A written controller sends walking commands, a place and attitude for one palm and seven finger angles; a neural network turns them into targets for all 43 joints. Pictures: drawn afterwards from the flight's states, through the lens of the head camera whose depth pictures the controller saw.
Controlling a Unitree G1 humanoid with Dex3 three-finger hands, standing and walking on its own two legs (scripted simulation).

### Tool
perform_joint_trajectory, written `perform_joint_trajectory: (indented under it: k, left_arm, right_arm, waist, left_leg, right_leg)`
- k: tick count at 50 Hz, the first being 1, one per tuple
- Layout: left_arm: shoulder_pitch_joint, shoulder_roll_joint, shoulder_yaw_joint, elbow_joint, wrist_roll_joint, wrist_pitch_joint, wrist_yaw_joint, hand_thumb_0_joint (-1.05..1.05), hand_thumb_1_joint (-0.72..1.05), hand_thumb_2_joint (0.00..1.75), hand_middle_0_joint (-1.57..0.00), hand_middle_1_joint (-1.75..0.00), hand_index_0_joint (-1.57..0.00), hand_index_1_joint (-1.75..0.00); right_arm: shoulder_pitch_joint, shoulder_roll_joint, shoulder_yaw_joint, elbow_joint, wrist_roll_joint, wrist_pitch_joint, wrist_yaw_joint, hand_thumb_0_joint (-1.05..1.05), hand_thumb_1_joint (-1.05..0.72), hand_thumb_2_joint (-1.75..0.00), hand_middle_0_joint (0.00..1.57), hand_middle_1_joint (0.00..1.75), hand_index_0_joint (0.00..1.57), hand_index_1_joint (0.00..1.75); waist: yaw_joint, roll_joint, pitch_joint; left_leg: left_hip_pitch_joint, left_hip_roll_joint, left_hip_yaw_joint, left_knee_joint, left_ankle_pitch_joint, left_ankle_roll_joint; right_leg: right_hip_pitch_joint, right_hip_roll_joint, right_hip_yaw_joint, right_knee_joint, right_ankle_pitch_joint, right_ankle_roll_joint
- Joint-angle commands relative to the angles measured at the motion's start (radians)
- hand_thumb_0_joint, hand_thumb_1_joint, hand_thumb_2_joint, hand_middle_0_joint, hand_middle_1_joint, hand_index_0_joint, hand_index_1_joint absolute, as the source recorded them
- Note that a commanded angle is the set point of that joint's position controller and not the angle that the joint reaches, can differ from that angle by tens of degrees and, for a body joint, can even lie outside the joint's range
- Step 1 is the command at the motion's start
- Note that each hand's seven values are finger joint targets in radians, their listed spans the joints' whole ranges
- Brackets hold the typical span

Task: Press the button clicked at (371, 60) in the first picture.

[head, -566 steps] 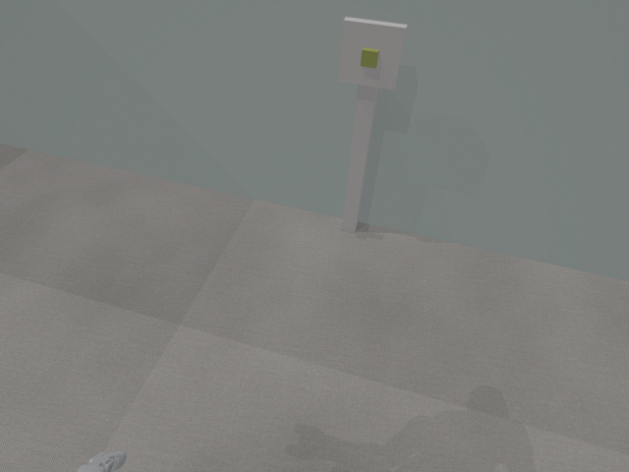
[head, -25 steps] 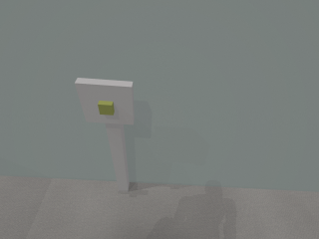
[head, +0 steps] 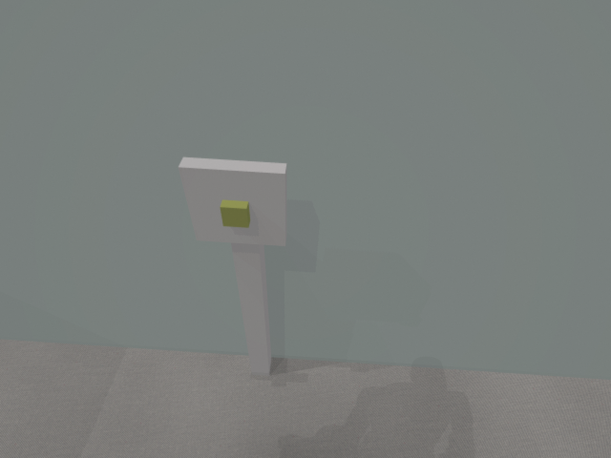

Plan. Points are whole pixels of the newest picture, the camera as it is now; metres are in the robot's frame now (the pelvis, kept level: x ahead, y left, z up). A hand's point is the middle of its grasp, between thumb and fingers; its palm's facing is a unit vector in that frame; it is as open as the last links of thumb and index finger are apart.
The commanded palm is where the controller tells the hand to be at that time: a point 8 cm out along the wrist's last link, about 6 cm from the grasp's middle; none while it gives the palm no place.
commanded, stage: look again from close up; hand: left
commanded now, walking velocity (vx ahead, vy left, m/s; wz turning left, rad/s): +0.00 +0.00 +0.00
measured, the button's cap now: (236, 212) +0.52 +0.16 +0.02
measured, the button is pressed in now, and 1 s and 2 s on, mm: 0 0 0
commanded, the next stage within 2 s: raise the hand and make a fist in 0.12 s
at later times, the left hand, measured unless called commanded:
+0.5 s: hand (159, 395) +0.20 +0.20 +0.00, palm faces +0.16 -0.99 -0.07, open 6.4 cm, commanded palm +0.11 +0.26 -0.05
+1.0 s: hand (173, 401) +0.20 +0.19 -0.04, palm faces -0.03 -1.00 -0.02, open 3.3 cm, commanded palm +0.16 +0.25 -0.03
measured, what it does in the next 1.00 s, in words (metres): lowers itself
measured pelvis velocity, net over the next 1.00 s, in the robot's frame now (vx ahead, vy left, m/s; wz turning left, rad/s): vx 0.02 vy -0.03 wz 0.04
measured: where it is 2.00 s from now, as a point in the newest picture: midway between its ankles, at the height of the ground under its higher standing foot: outside the picture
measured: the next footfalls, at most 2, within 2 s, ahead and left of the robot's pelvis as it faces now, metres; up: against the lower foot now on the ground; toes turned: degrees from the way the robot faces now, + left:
none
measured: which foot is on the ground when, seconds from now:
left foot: down 0.00-1.00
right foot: down 0.00-1.00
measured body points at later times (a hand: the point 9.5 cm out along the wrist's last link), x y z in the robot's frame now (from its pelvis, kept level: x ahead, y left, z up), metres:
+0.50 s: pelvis -0.01 -0.02 -0.05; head -0.01 -0.02 +0.40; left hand +0.18 +0.25 +0.01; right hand +0.18 -0.26 -0.11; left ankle +0.07 +0.05 -0.73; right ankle +0.02 -0.13 -0.73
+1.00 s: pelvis +0.02 -0.03 -0.08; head +0.08 -0.01 +0.37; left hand +0.20 +0.25 -0.03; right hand +0.23 -0.25 -0.15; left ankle +0.07 +0.04 -0.73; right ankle +0.02 -0.13 -0.73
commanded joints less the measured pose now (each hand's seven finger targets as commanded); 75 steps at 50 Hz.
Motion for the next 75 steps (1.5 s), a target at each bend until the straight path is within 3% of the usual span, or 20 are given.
perform_joint_trajectory:
  k: [1, 10, 11, 12, 13, 14, 15, 18, 22, 25, 29, 33, 39, 44, 46, 49, 56, 62, 70, 75]
  left_arm:
    - [0.062, 0.139, 0.020, -0.029, -0.001, -0.020, 0.006, 0.00, 0.90, 0.90, -0.20, -0.30, -0.20, -0.30]
    - [0.035, 0.205, 0.009, -0.016, 0.001, -0.019, 0.000, 0.00, 0.90, 0.90, -0.20, -0.30, -0.20, -0.30]
    - [0.128, 0.101, -0.024, 0.001, 0.012, -0.014, 0.034, 0.00, 0.90, 0.90, -0.20, -0.30, -0.20, -0.30]
    - [-0.697, 0.481, 0.312, -1.412, -0.172, -0.242, 0.033, 0.00, 0.90, 0.90, -0.23, -0.33, -0.23, -0.33]
    - [-0.174, 0.346, 0.203, -1.159, -0.141, -0.220, 0.019, 0.00, 0.90, 0.90, -0.25, -0.36, -0.25, -0.36]
    - [-0.140, 0.282, 0.161, -1.105, -0.170, -0.199, 0.054, 0.00, 0.90, 0.90, -0.28, -0.39, -0.28, -0.39]
    - [0.109, 0.060, 0.034, -0.955, -0.184, -0.141, 0.043, 0.00, 0.90, 0.90, -0.31, -0.42, -0.31, -0.42]
    - [0.034, 0.113, 0.142, -0.957, -0.228, -0.263, -0.016, 0.00, 0.90, 0.90, -0.39, -0.51, -0.39, -0.51]
    - [0.253, 0.081, 0.193, -0.668, -0.303, -0.509, -0.245, 0.00, 0.90, 0.90, -0.50, -0.63, -0.50, -0.63]
    - [0.253, 0.174, 0.234, -0.666, -0.324, -0.605, -0.457, 0.00, 0.90, 0.90, -0.58, -0.72, -0.58, -0.72]
    - [0.159, 0.300, 0.360, -1.006, -0.414, -0.555, -0.515, 0.00, 0.90, 0.90, -0.69, -0.84, -0.69, -0.84]
    - [0.092, 0.288, 0.366, -1.383, -0.439, -0.591, -0.402, 0.00, 0.90, 0.90, -0.81, -0.96, -0.81, -0.96]
    - [0.089, 0.186, 0.211, -1.168, -0.363, -0.550, -0.415, 0.00, 0.90, 0.90, -0.97, -1.14, -0.97, -1.14]
    - [0.193, 0.263, 0.310, -1.098, -0.405, -0.370, -0.522, 0.00, 0.90, 0.90, -1.11, -1.29, -1.11, -1.29]
    - [0.231, 0.303, 0.401, -1.208, -0.439, -0.353, -0.502, 0.00, 0.90, 0.90, -1.16, -1.35, -1.16, -1.35]
    - [0.273, 0.264, 0.414, -1.262, -0.451, -0.387, -0.427, 0.00, 0.90, 0.90, -1.24, -1.44, -1.24, -1.44]
    - [0.243, 0.167, 0.251, -1.150, -0.380, -0.428, -0.411, 0.00, 0.90, 0.90, -1.30, -1.50, -1.30, -1.50]
    - [0.176, 0.260, 0.295, -1.346, -0.393, -0.448, -0.407, 0.00, 0.90, 0.90, -1.30, -1.50, -1.30, -1.50]
    - [0.178, 0.185, 0.237, -1.203, -0.351, -0.391, -0.324, 0.00, 0.90, 0.90, -1.30, -1.50, -1.30, -1.50]
    - [0.080, 0.213, 0.213, -1.228, -0.351, -0.335, -0.359, 0.00, 0.90, 0.90, -1.30, -1.50, -1.30, -1.50]
  right_arm:
    - [-0.025, -0.199, -0.045, -0.059, -0.002, -0.028, -0.006, 0.00, -0.90, -0.90, 0.20, 0.30, 0.20, 0.30]
    - [-0.104, -0.255, -0.036, -0.045, 0.003, -0.025, 0.008, 0.00, -0.90, -0.90, 0.20, 0.30, 0.20, 0.30]
    - [-0.100, -0.177, -0.006, -0.120, 0.004, -0.011, 0.001, 0.00, -0.90, -0.90, 0.20, 0.30, 0.20, 0.30]
    - [-0.066, -0.259, -0.025, -0.438, 0.077, -0.144, -0.048, 0.00, -0.90, -0.90, 0.20, 0.30, 0.20, 0.30]
    - [-0.124, -0.221, 0.013, -0.370, 0.069, -0.233, -0.063, 0.00, -0.90, -0.90, 0.20, 0.30, 0.20, 0.30]
    - [-0.143, -0.241, 0.021, -0.333, 0.064, -0.248, -0.074, 0.00, -0.90, -0.90, 0.20, 0.30, 0.20, 0.30]
    - [-0.103, -0.179, 0.018, -0.326, 0.078, -0.261, -0.060, 0.00, -0.90, -0.90, 0.20, 0.30, 0.20, 0.30]
    - [-0.115, -0.211, -0.011, -0.396, 0.046, -0.290, -0.054, 0.00, -0.90, -0.90, 0.20, 0.30, 0.20, 0.30]
    - [-0.170, -0.193, -0.036, -0.473, 0.036, -0.289, -0.018, 0.00, -0.90, -0.90, 0.20, 0.30, 0.20, 0.30]
    - [-0.182, -0.206, -0.056, -0.573, 0.059, -0.300, 0.008, 0.00, -0.90, -0.90, 0.20, 0.30, 0.20, 0.30]
    - [-0.198, -0.198, -0.041, -0.681, 0.070, -0.295, -0.007, 0.00, -0.90, -0.90, 0.20, 0.30, 0.20, 0.30]
    - [-0.145, -0.152, -0.027, -0.655, 0.059, -0.297, -0.028, 0.00, -0.90, -0.90, 0.20, 0.30, 0.20, 0.30]
    - [-0.103, -0.167, -0.017, -0.555, 0.051, -0.298, -0.042, 0.00, -0.90, -0.90, 0.20, 0.30, 0.20, 0.30]
    - [-0.106, -0.177, -0.027, -0.613, 0.078, -0.289, -0.055, 0.00, -0.90, -0.90, 0.20, 0.30, 0.20, 0.30]
    - [-0.108, -0.157, -0.033, -0.635, 0.075, -0.282, -0.055, 0.00, -0.90, -0.90, 0.20, 0.30, 0.20, 0.30]
    - [-0.117, -0.124, -0.034, -0.623, 0.059, -0.276, -0.045, 0.00, -0.90, -0.90, 0.20, 0.30, 0.20, 0.30]
    - [-0.097, -0.159, -0.037, -0.614, 0.056, -0.250, -0.027, 0.00, -0.90, -0.90, 0.20, 0.30, 0.20, 0.30]
    - [-0.078, -0.171, -0.030, -0.655, 0.061, -0.255, -0.037, 0.00, -0.90, -0.90, 0.20, 0.30, 0.20, 0.30]
    - [-0.086, -0.178, -0.010, -0.659, 0.063, -0.207, -0.037, 0.00, -0.90, -0.90, 0.20, 0.30, 0.20, 0.30]
    - [-0.078, -0.193, 0.005, -0.693, 0.070, -0.210, -0.048, 0.00, -0.90, -0.90, 0.20, 0.30, 0.20, 0.30]
  waist:
    - [0.002, -0.026, 0.071]
    - [-0.001, 0.016, 0.053]
    - [0.016, -0.087, 0.098]
    - [-0.149, 0.006, -0.282]
    - [-0.005, 0.214, -0.230]
    - [-0.013, 0.228, -0.176]
    - [-0.035, 0.220, -0.038]
    - [-0.050, 0.134, 0.028]
    - [0.011, -0.298, 0.010]
    - [0.024, -0.237, -0.106]
    - [0.070, 0.077, -0.265]
    - [0.032, 0.226, -0.314]
    - [-0.082, 0.091, -0.158]
    - [0.007, 0.005, -0.355]
    - [0.046, 0.012, -0.474]
    - [0.068, 0.031, -0.453]
    - [-0.019, 0.037, -0.255]
    - [0.005, 0.110, -0.378]
    - [-0.020, 0.088, -0.205]
    - [-0.028, 0.073, -0.223]
  left_leg:
    - [0.025, 0.193, -0.283, -0.271, -0.276, -0.045]
    - [0.076, 0.190, -0.262, -0.291, -0.255, -0.059]
    - [0.009, 0.153, -0.101, -0.121, -0.172, -0.101]
    - [0.329, 0.077, -0.239, -0.126, -0.058, -0.134]
    - [0.408, 0.158, -0.328, -0.181, -0.186, -0.152]
    - [0.246, 0.130, -0.326, -0.221, -0.331, -0.182]
    - [0.211, 0.132, -0.290, -0.227, -0.382, -0.159]
    - [0.003, 0.066, -0.256, -0.018, -0.395, -0.126]
    - [-0.417, 0.027, -0.174, 0.297, -0.377, -0.122]
    - [-0.534, 0.018, -0.134, 0.450, -0.294, -0.109]
    - [-0.494, 0.035, -0.160, 0.442, -0.424, -0.090]
    - [-0.339, 0.061, -0.213, 0.424, -0.340, -0.079]
    - [-0.460, 0.065, -0.233, 0.533, -0.285, -0.066]
    - [-0.429, 0.052, -0.195, 0.528, -0.115, -0.061]
    - [-0.362, 0.053, -0.188, 0.513, 0.006, -0.065]
    - [-0.316, 0.054, -0.186, 0.490, 0.100, -0.078]
    - [-0.350, 0.062, -0.203, 0.482, -0.017, -0.087]
    - [-0.229, 0.069, -0.223, 0.425, -0.034, -0.092]
    - [-0.263, 0.080, -0.275, 0.330, -0.255, -0.111]
    - [-0.255, 0.073, -0.273, 0.301, -0.337, -0.093]
  right_leg:
    - [-0.031, -0.030, 0.055, -0.090, 0.001, -0.041]
    - [-0.014, -0.051, 0.068, -0.138, 0.015, -0.028]
    - [-0.004, -0.054, 0.048, -0.136, 0.017, -0.017]
    - [-0.101, 0.039, -0.047, -0.005, 0.092, -0.007]
    - [-0.267, 0.049, -0.024, 0.102, -0.084, -0.011]
    - [-0.260, 0.043, -0.036, 0.157, -0.123, -0.016]
    - [-0.304, 0.055, -0.042, 0.169, -0.121, -0.020]
    - [-0.380, 0.054, -0.034, 0.096, -0.149, -0.016]
    - [-0.604, 0.060, 0.004, 0.251, -0.420, -0.019]
    - [-0.552, 0.041, 0.111, 0.314, -0.376, -0.029]
    - [-0.575, 0.057, 0.159, 0.351, -0.497, -0.025]
    - [-0.606, 0.088, 0.097, 0.395, -0.294, -0.041]
    - [-0.732, 0.101, 0.072, 0.404, -0.256, -0.021]
    - [-0.525, 0.082, 0.107, 0.364, -0.123, 0.001]
    - [-0.422, 0.073, 0.095, 0.385, 0.059, 0.013]
    - [-0.418, 0.088, 0.048, 0.416, 0.170, 0.002]
    - [-0.621, 0.095, 0.010, 0.423, -0.011, -0.011]
    - [-0.574, 0.099, 0.013, 0.397, -0.068, -0.024]
    - [-0.629, 0.102, -0.020, 0.374, -0.170, -0.021]
    - [-0.580, 0.096, -0.001, 0.331, -0.193, -0.020]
